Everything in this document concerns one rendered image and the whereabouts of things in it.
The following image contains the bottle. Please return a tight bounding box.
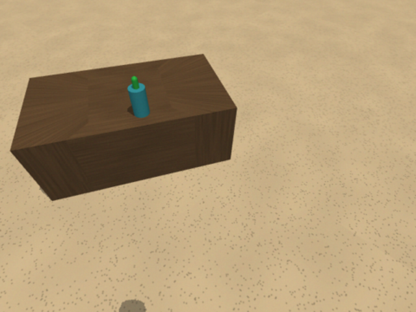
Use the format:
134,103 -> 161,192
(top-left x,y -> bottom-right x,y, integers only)
127,76 -> 150,118

